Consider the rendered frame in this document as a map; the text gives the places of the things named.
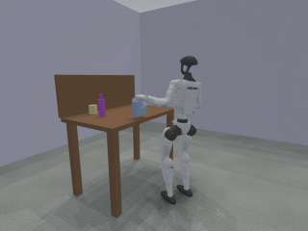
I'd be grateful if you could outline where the robot left hand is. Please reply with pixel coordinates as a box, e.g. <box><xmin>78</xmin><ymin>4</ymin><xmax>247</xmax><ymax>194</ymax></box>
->
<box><xmin>132</xmin><ymin>94</ymin><xmax>147</xmax><ymax>110</ymax></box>

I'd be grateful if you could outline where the left robot upper arm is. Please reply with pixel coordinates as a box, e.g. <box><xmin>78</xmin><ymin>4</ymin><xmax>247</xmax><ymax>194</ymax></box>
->
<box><xmin>161</xmin><ymin>79</ymin><xmax>183</xmax><ymax>109</ymax></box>

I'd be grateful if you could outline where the sponge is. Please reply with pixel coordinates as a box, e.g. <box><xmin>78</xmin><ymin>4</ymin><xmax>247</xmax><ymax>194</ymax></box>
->
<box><xmin>132</xmin><ymin>100</ymin><xmax>147</xmax><ymax>116</ymax></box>

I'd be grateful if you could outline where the table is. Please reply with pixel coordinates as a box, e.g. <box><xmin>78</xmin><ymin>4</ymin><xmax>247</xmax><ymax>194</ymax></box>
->
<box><xmin>54</xmin><ymin>74</ymin><xmax>174</xmax><ymax>218</ymax></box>

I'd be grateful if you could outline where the left robot foot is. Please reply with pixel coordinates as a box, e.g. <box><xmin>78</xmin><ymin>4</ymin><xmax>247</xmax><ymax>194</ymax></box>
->
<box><xmin>161</xmin><ymin>191</ymin><xmax>176</xmax><ymax>205</ymax></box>

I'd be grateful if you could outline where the robot left forearm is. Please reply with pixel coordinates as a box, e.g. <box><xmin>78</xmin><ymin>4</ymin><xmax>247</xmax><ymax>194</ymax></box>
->
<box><xmin>142</xmin><ymin>95</ymin><xmax>166</xmax><ymax>107</ymax></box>

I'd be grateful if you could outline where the right robot upper arm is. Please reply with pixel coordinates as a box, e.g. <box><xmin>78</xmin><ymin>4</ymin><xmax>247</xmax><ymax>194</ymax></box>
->
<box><xmin>194</xmin><ymin>82</ymin><xmax>202</xmax><ymax>110</ymax></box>

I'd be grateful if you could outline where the left robot shin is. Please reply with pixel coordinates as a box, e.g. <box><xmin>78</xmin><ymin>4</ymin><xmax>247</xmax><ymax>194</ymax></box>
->
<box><xmin>161</xmin><ymin>160</ymin><xmax>173</xmax><ymax>197</ymax></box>

